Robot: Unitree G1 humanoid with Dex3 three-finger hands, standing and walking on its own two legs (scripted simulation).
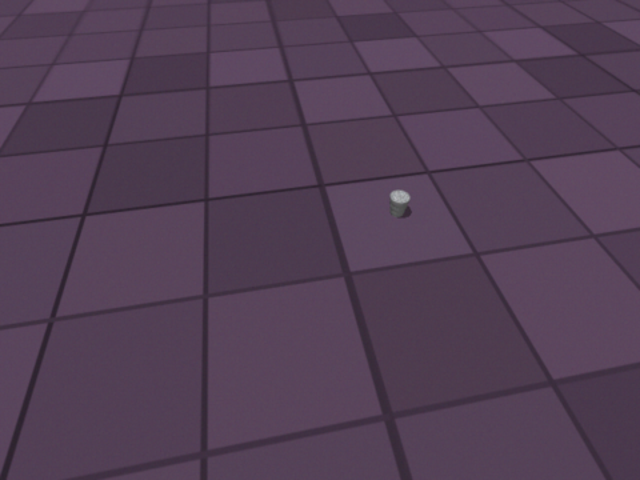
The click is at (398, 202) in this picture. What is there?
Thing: tapered cup
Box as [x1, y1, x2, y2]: [390, 190, 409, 216]
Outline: 395,190 390,194 390,212 394,216 400,216 406,207 409,200 409,195 402,190
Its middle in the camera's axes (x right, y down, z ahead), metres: +0.35 -0.15 +1.75
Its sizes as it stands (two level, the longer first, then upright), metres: 0.088 0.088 0.100
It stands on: the floor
